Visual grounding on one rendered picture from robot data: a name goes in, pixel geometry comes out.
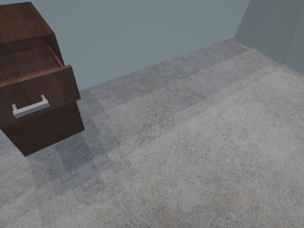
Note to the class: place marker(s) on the drawer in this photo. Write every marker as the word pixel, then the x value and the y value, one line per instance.
pixel 25 76

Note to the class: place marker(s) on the cabinet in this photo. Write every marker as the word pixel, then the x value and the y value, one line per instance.
pixel 22 28

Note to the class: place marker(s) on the handle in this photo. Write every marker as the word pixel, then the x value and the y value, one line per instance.
pixel 30 108

